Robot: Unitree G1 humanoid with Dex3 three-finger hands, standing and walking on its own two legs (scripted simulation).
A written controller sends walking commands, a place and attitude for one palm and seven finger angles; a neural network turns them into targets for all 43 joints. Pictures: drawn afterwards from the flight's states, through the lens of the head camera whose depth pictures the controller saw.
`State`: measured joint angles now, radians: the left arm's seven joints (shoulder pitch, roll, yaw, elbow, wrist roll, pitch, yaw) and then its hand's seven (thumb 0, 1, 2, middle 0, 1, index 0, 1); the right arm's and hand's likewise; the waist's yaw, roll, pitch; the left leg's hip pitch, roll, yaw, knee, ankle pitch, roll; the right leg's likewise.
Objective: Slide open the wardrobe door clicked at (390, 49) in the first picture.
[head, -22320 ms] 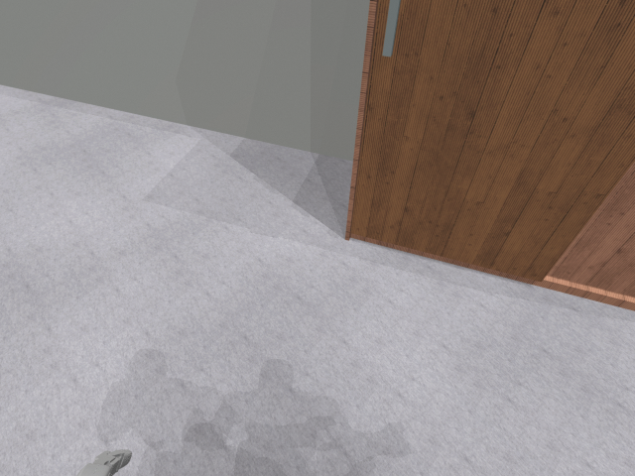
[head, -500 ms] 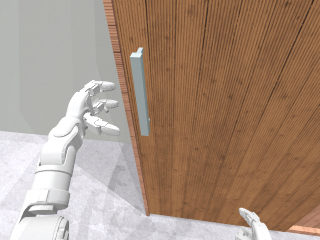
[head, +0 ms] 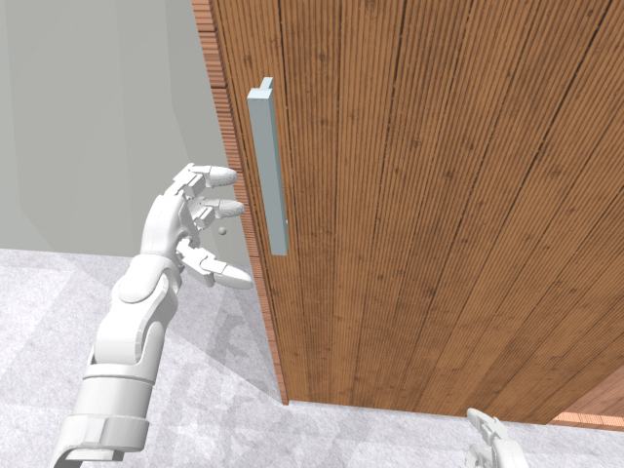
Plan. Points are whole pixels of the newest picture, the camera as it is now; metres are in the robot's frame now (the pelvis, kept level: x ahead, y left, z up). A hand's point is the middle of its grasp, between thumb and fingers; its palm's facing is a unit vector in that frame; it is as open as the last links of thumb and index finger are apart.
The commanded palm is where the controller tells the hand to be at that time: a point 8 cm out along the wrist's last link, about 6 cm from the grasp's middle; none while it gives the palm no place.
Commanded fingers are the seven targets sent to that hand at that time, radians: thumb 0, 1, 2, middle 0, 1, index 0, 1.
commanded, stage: feel for the door with the fingertips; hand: left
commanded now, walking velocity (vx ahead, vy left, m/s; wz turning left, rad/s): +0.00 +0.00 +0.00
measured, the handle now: (274, 176) +0.44 +0.07 +0.17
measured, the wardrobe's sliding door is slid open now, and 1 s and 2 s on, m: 0.00 0.00 0.00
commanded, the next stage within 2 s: slide the fingers in behind the handle in 0.84 s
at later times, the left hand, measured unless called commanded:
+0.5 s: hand (232, 192) +0.37 +0.11 +0.20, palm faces -0.04 -1.00 -0.03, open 14.0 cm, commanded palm +0.35 +0.16 +0.18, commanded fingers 0.00 -0.50 0.30 -0.30 -1.20 -0.30 -1.20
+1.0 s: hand (243, 185) +0.40 +0.10 +0.19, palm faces -0.06 -1.00 +0.00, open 13.7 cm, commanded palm +0.37 +0.16 +0.18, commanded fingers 0.00 -0.50 0.30 -0.30 -1.20 -0.30 -1.20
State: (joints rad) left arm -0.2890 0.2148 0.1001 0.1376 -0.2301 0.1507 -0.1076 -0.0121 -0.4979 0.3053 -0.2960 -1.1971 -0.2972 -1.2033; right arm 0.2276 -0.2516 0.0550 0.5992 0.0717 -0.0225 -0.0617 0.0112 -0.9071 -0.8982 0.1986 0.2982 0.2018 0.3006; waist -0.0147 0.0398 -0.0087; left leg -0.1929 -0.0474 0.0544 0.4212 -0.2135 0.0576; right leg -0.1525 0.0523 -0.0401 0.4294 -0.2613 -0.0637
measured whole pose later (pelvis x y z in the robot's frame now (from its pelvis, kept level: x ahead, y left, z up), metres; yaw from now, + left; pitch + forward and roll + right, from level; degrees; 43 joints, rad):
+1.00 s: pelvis +0.01 -0.01 +0.00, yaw +1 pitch -1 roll +0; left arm -0.56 0.19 0.10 0.36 -0.21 0.25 -0.05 -0.01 -0.50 0.30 -0.34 -1.24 -0.34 -1.23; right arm 0.22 -0.25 0.06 0.64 0.08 0.06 -0.05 0.01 -0.91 -0.90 0.20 0.30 0.20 0.30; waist -0.01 0.05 -0.04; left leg -0.18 -0.04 0.03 0.41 -0.22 0.05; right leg -0.13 0.06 -0.06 0.40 -0.26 -0.07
